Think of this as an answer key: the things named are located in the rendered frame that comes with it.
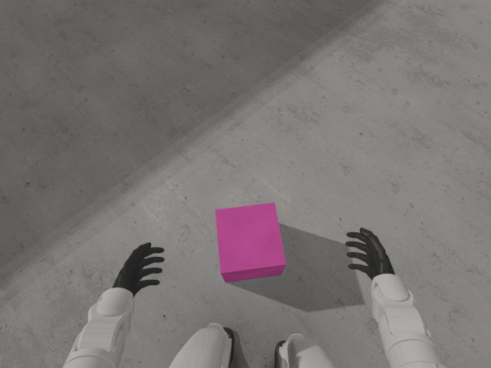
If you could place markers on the robot left hand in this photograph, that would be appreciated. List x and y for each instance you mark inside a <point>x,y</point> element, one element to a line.
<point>130,275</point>

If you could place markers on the robot right hand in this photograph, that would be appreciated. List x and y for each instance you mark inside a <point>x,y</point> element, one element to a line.
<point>376,258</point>

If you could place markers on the right robot shin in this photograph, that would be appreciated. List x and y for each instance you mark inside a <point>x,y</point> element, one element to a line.
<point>295,336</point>

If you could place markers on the left robot forearm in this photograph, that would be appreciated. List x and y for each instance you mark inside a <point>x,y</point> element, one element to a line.
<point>101,343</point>

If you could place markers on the left robot thigh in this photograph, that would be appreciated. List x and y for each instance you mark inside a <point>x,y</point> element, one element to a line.
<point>207,348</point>

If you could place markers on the right robot forearm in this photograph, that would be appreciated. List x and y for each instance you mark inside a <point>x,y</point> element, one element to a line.
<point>407,340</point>

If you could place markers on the carton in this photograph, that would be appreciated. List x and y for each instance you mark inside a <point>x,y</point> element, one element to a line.
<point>250,242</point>

